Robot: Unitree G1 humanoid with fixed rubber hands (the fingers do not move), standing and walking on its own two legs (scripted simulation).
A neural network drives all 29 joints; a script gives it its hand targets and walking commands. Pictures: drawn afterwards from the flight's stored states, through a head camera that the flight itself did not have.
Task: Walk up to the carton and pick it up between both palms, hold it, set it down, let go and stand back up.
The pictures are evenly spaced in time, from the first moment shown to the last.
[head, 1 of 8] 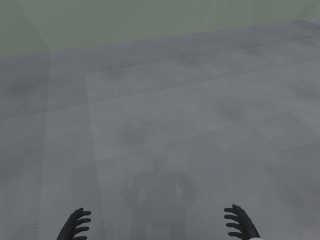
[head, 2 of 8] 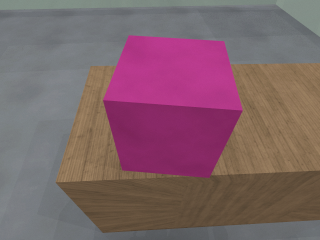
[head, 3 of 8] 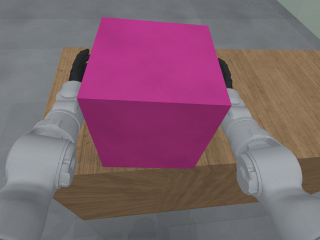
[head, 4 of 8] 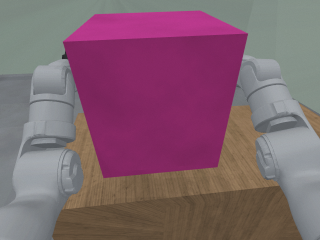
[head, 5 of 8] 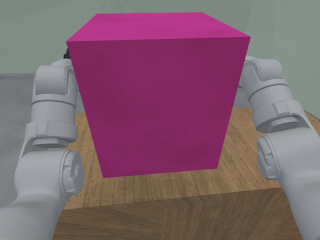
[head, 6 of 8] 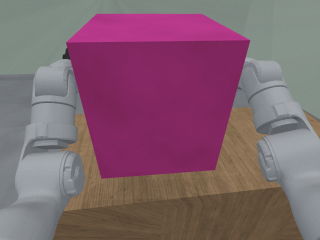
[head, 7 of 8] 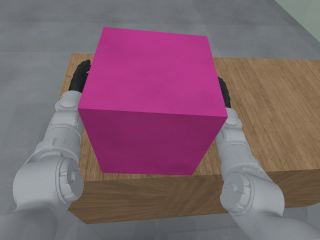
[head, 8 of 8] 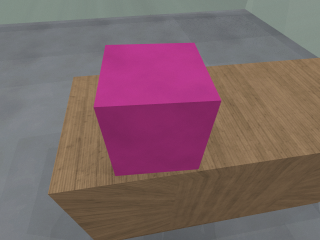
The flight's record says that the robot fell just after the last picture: no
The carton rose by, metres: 0.25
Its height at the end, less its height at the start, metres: +0.00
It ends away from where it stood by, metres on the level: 0.01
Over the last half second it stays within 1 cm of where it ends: yes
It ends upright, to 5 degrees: yes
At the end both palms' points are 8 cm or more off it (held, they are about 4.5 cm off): yes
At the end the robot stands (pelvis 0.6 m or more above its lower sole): yes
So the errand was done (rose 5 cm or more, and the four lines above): yes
